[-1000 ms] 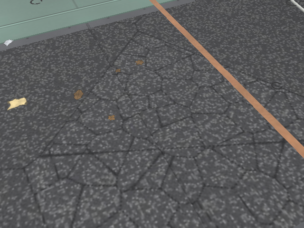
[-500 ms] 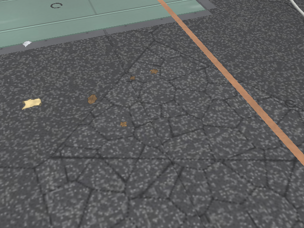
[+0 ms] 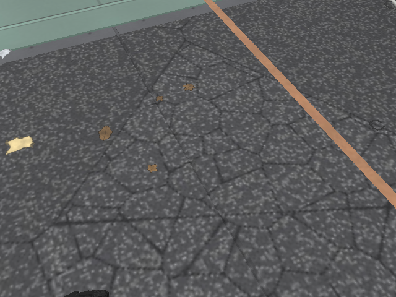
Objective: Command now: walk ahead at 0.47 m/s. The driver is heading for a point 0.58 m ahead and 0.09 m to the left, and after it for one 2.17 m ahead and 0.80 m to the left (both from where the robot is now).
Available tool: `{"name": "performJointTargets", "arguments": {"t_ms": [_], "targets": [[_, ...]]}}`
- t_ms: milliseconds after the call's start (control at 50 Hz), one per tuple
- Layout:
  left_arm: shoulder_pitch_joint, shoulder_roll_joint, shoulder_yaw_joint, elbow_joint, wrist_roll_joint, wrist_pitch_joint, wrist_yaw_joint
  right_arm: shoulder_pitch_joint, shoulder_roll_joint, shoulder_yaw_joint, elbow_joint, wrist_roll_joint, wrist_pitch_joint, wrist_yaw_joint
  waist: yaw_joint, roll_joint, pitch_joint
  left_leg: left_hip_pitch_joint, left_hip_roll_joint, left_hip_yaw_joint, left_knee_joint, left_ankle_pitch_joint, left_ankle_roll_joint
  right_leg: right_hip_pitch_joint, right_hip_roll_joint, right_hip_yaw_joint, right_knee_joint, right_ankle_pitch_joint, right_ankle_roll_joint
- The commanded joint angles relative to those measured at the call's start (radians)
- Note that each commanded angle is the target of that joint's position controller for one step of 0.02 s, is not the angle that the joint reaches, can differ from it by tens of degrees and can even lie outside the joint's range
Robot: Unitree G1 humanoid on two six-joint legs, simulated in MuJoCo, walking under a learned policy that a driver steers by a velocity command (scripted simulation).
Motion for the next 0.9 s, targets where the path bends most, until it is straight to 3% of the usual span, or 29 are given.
{"name": "performJointTargets", "arguments": {"t_ms": [20,40,60,80,100,120,140,160,240,300,360,400,420,440,460,480,500,520,540,560,580,600,620,680,740,820,900], "targets": [[0.623,0.196,0.083,0.125,-0.015,0.004,0.016,-0.197,-0.137,-0.013,-0.138,-0.014,-0.030,0.030,0.338,-0.048,-0.260,-0.653,0.039,0.038,0.699,0.713,-0.050,0.927,-0.146,0.280,-0.153,-0.222,-0.127],[0.587,0.196,0.070,0.144,0.012,-0.018,0.008,-0.243,-0.077,0.000,-0.179,0.018,-0.048,0.051,0.256,-0.210,-0.247,-0.832,-0.069,-0.116,0.973,0.230,-0.040,0.868,-0.327,0.763,-0.370,-0.461,-0.233],[0.396,0.162,0.042,0.111,0.033,-0.053,-0.001,-0.305,-0.095,-0.012,-0.234,0.065,-0.070,0.059,0.163,-0.185,-0.047,-0.911,-0.037,-0.207,1.081,0.305,-0.011,0.657,-0.368,0.825,-0.516,-0.381,-0.262],[0.327,0.100,0.015,0.106,0.046,-0.079,-0.007,-0.333,-0.105,-0.010,-0.257,0.069,-0.080,0.062,0.110,-0.119,0.034,-0.894,0.015,-0.178,1.119,0.409,0.004,0.513,-0.359,0.707,-0.551,-0.241,-0.266],[0.289,0.081,0.002,0.112,0.042,-0.095,-0.014,-0.274,-0.101,-0.011,-0.249,0.060,-0.082,0.056,0.047,-0.088,0.076,-0.865,0.053,-0.139,1.099,0.459,-0.005,0.423,-0.325,0.591,-0.584,-0.134,-0.271],[0.256,0.063,-0.005,0.118,0.035,-0.109,-0.017,-0.214,-0.107,-0.016,-0.231,0.045,-0.075,0.047,-0.001,-0.124,0.085,-0.807,0.089,-0.139,1.051,0.499,-0.024,0.350,-0.286,0.478,-0.592,-0.021,-0.254],[0.241,0.033,-0.014,0.119,0.034,-0.113,-0.017,-0.193,-0.117,-0.020,-0.221,0.041,-0.066,0.049,-0.026,-0.129,0.087,-0.767,0.113,-0.143,1.018,0.513,-0.043,0.307,-0.245,0.396,-0.589,0.045,-0.228],[0.244,0.028,-0.018,0.124,0.035,-0.114,-0.016,-0.193,-0.126,-0.024,-0.214,0.046,-0.056,0.051,-0.038,-0.126,0.097,-0.766,0.124,-0.128,0.984,0.526,-0.058,0.287,-0.218,0.326,-0.594,0.121,-0.210],[0.342,0.088,-0.017,0.145,0.048,-0.114,0.007,-0.397,-0.107,-0.009,-0.288,0.009,-0.049,0.063,0.006,-0.061,0.126,-0.820,0.131,-0.063,0.738,0.708,-0.124,0.263,-0.177,0.184,-0.606,0.419,-0.210],[0.413,0.143,-0.009,0.141,0.037,-0.112,0.020,-0.543,-0.092,0.006,-0.330,0.021,-0.051,0.078,0.064,-0.083,0.113,-0.687,0.081,-0.002,0.434,0.839,-0.135,0.277,-0.159,0.136,-0.631,0.417,-0.191],[0.473,0.184,0.008,0.160,0.018,-0.103,0.023,-0.615,-0.131,-0.001,-0.356,0.029,-0.048,0.093,0.080,-0.091,0.127,-0.691,0.062,-0.023,0.271,0.825,-0.118,0.450,-0.230,0.144,-0.607,0.404,-0.185],[0.471,0.195,0.017,0.162,0.018,-0.086,0.022,-0.590,-0.167,-0.014,-0.357,0.029,-0.055,0.102,0.051,-0.116,0.100,-0.661,0.044,-0.026,0.221,0.764,-0.084,0.561,-0.272,0.143,-0.535,0.532,-0.166],[0.458,0.209,0.023,0.157,0.025,-0.077,0.022,-0.537,-0.198,-0.027,-0.345,0.029,-0.056,0.103,0.016,-0.146,0.055,-0.586,0.018,-0.012,0.224,0.729,-0.065,0.594,-0.278,0.137,-0.467,0.686,-0.154],[0.438,0.217,0.027,0.151,0.035,-0.065,0.021,-0.417,-0.238,-0.049,-0.312,0.030,-0.055,0.101,-0.052,-0.166,-0.025,-0.443,-0.019,0.011,0.235,0.692,-0.040,0.601,-0.257,0.113,-0.322,0.841,-0.136],[0.427,0.195,0.020,0.140,0.047,-0.054,0.022,-0.222,-0.284,-0.075,-0.250,0.032,-0.048,0.093,-0.141,-0.161,-0.136,-0.194,-0.045,0.030,0.259,0.680,-0.018,0.512,-0.208,0.078,-0.093,0.882,-0.106],[0.472,0.119,-0.001,0.109,0.055,-0.052,0.021,-0.058,-0.364,-0.095,-0.206,0.008,-0.044,0.082,-0.152,0.010,-0.281,0.167,0.144,-0.227,0.287,0.639,0.050,0.202,-0.121,0.058,0.273,0.581,-0.070],[0.601,-0.026,-0.042,0.116,0.038,-0.079,0.008,-0.025,-0.399,-0.096,-0.184,-0.003,-0.045,0.094,-0.064,0.299,-0.461,0.384,0.335,-0.734,0.063,0.358,0.183,-0.073,0.060,0.179,0.589,-0.140,-0.029],[0.527,0.080,-0.018,0.115,0.007,-0.102,0.008,-0.070,-0.302,-0.073,-0.192,0.001,-0.053,0.094,-0.085,0.212,-0.412,0.344,0.318,-0.794,-0.036,0.290,0.139,-0.172,0.027,0.292,0.717,-0.143,-0.049],[0.415,0.137,-0.005,0.080,-0.011,-0.115,0.009,-0.152,-0.256,-0.061,-0.200,0.007,-0.061,0.091,-0.074,0.131,-0.250,0.199,0.296,-0.635,-0.034,0.370,0.097,-0.242,-0.023,0.261,0.737,-0.073,-0.066],[0.350,0.148,-0.005,0.059,0.000,-0.122,0.021,-0.242,-0.237,-0.054,-0.219,0.003,-0.071,0.089,-0.040,0.011,-0.178,0.038,0.274,-0.522,-0.042,0.493,0.078,-0.209,-0.081,0.245,0.688,0.034,-0.078],[0.325,0.149,0.003,0.054,0.012,-0.118,0.031,-0.291,-0.216,-0.049,-0.219,-0.008,-0.081,0.091,-0.006,-0.016,-0.124,-0.098,0.245,-0.428,-0.062,0.618,0.069,-0.156,-0.123,0.242,0.639,0.099,-0.084],[0.347,0.141,0.006,0.055,0.016,-0.105,0.031,-0.305,-0.192,-0.043,-0.212,-0.021,-0.088,0.094,0.027,0.010,-0.121,-0.166,0.220,-0.372,-0.085,0.661,0.064,-0.097,-0.152,0.254,0.610,0.134,-0.093],[0.353,0.127,0.006,0.052,0.019,-0.095,0.031,-0.300,-0.176,-0.038,-0.202,-0.021,-0.090,0.096,0.040,0.022,-0.106,-0.195,0.197,-0.348,-0.113,0.665,0.075,-0.081,-0.159,0.250,0.580,0.143,-0.097],[0.283,0.118,0.007,0.021,0.033,-0.077,0.033,-0.250,-0.190,-0.039,-0.180,0.000,-0.089,0.086,0.046,0.003,-0.023,-0.243,0.172,-0.298,-0.185,0.648,0.099,-0.147,-0.174,0.228,0.439,0.180,-0.078],[0.139,0.134,0.012,-0.032,0.047,-0.079,0.035,-0.179,-0.224,-0.048,-0.169,0.004,-0.078,0.060,0.013,-0.029,0.034,-0.210,0.167,-0.289,-0.216,0.655,0.099,-0.256,-0.161,0.224,0.231,0.330,-0.027],[0.009,0.121,0.009,-0.068,0.040,-0.091,0.024,-0.113,-0.238,-0.053,-0.164,0.011,-0.066,0.041,-0.025,0.003,0.044,-0.195,0.123,-0.230,-0.192,0.700,0.055,-0.202,-0.099,0.201,-0.026,0.511,-0.003],[-0.111,0.118,0.001,-0.113,0.030,-0.103,0.005,-0.039,-0.233,-0.057,-0.148,0.019,-0.052,0.036,-0.067,0.021,0.064,-0.114,0.137,-0.262,-0.131,0.695,0.047,-0.193,-0.065,0.199,-0.150,0.504,-0.002]]}}
Velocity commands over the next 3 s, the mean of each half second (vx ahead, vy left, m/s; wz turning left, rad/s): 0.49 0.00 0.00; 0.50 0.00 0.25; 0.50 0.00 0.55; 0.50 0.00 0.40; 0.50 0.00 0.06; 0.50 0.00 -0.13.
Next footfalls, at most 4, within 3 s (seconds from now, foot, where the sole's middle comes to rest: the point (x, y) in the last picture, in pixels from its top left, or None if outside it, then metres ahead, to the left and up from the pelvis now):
0.46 left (151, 291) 0.49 0.17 -0.75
1.06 right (207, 202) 0.82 -0.02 -0.75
1.58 left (118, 169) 0.98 0.33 -0.75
2.10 right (127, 106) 1.35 0.33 -0.75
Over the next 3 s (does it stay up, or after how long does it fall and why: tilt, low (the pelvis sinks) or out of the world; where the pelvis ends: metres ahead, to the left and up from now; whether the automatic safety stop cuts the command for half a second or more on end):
stays up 1.50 0.64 0.03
